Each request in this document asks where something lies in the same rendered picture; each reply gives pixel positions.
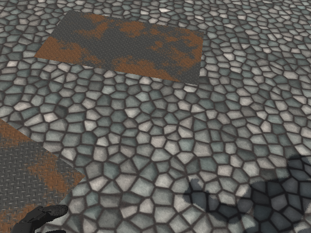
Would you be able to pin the robot left hand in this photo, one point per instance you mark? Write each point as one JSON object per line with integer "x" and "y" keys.
{"x": 38, "y": 217}

